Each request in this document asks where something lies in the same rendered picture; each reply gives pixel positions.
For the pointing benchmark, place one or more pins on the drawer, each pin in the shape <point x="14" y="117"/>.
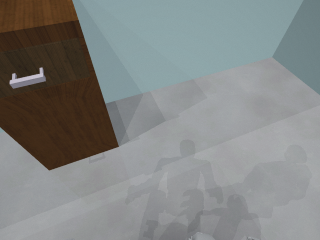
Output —
<point x="62" y="61"/>

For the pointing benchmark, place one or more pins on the handle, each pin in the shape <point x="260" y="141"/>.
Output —
<point x="28" y="80"/>

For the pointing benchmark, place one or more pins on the cabinet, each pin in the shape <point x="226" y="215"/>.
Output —
<point x="62" y="123"/>

